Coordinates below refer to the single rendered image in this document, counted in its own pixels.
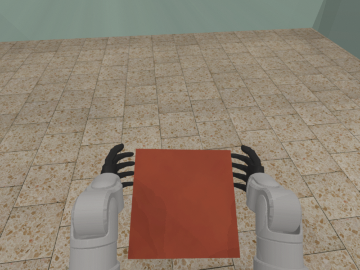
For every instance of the robot left forearm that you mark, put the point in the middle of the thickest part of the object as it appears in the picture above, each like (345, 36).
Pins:
(94, 225)

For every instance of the robot right forearm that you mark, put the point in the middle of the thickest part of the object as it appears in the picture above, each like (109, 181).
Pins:
(278, 224)

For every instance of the left robot hand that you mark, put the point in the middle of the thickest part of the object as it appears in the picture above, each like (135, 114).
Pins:
(111, 166)

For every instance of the right robot hand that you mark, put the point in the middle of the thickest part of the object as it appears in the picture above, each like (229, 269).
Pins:
(254, 166)

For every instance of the carton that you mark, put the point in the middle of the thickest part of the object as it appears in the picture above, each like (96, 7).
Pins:
(183, 205)

